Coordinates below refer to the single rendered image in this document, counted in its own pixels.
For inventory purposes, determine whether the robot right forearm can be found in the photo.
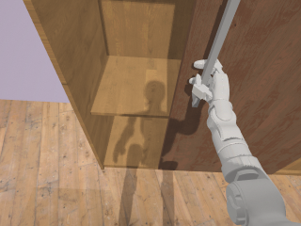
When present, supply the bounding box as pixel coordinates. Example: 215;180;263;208
207;99;286;216

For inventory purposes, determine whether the right robot upper arm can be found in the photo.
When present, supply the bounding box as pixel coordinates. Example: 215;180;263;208
226;178;301;226

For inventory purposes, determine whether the wardrobe door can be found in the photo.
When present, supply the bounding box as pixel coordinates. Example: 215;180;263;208
158;0;301;175
281;157;301;170

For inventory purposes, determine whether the right robot hand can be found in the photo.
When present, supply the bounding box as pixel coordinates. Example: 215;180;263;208
189;59;230;105

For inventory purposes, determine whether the handle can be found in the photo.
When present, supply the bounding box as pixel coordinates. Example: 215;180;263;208
192;0;241;107

